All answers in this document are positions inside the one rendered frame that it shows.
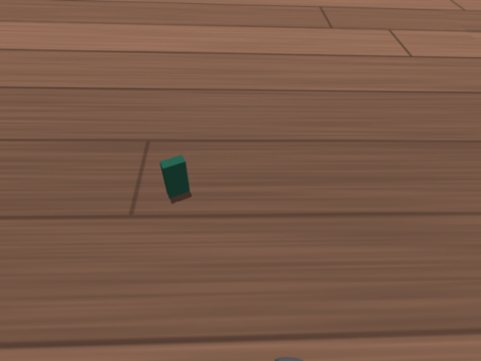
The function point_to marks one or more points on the carton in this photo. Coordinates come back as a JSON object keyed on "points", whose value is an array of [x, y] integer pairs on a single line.
{"points": [[175, 176]]}

